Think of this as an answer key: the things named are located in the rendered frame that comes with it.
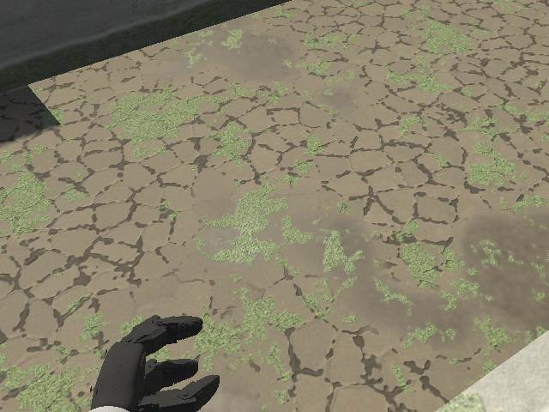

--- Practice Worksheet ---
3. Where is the left robot hand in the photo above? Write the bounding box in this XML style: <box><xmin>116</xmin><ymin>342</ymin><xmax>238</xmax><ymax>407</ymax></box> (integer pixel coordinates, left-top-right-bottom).
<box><xmin>90</xmin><ymin>315</ymin><xmax>220</xmax><ymax>412</ymax></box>

